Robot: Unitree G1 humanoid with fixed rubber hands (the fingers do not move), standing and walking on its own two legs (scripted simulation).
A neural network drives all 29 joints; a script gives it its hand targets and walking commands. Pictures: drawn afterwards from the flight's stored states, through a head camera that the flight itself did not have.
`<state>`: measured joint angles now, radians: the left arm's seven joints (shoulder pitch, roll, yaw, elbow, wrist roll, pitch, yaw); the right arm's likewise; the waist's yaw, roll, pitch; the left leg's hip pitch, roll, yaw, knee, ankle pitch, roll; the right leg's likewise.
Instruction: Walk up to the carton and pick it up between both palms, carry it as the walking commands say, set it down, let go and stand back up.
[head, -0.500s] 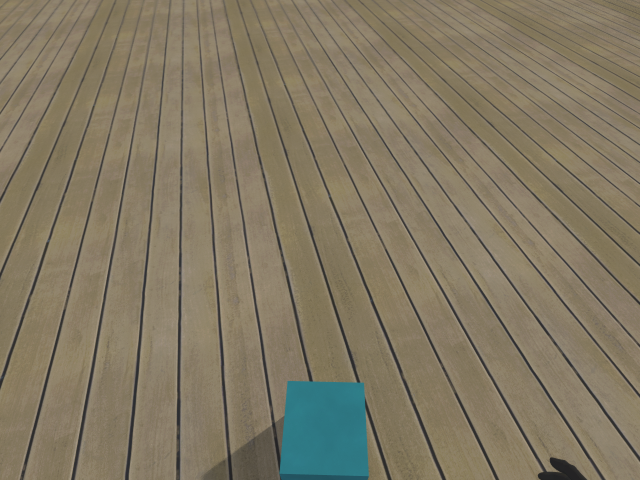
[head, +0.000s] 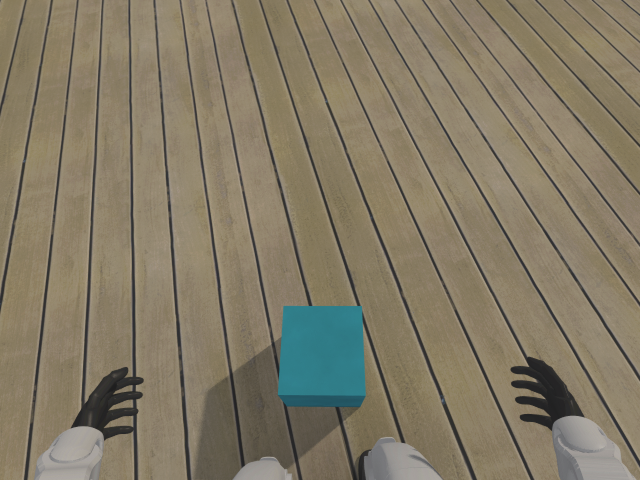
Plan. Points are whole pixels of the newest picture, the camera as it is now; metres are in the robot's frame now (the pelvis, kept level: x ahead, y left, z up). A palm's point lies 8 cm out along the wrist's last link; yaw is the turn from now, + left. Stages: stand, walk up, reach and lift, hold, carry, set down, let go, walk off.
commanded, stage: reach and lift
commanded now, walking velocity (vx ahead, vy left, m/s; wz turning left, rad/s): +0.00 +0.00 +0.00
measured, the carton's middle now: (323, 358) +0.41 +0.02 -0.65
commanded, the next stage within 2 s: none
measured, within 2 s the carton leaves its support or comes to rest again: neither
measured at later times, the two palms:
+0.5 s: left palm (153, 348) +0.31 +0.26 -0.13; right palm (499, 347) +0.29 -0.25 -0.13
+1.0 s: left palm (212, 277) +0.45 +0.20 -0.19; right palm (443, 278) +0.43 -0.21 -0.19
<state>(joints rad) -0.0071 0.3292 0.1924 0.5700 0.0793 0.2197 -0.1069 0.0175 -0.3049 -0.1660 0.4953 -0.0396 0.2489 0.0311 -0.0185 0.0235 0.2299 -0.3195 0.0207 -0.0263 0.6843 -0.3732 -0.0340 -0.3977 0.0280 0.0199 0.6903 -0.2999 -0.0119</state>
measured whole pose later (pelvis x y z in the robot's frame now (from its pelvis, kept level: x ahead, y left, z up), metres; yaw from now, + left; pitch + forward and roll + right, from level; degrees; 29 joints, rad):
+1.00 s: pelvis -0.06 +0.01 -0.09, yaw +2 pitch +39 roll +2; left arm -1.09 0.29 0.28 0.92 0.01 0.15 0.00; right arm -1.03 -0.25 -0.32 0.85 -0.01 0.16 -0.03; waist -0.05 0.00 0.02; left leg -1.40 -0.02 -0.02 1.08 -0.36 -0.03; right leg -1.46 0.00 0.03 1.05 -0.27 0.01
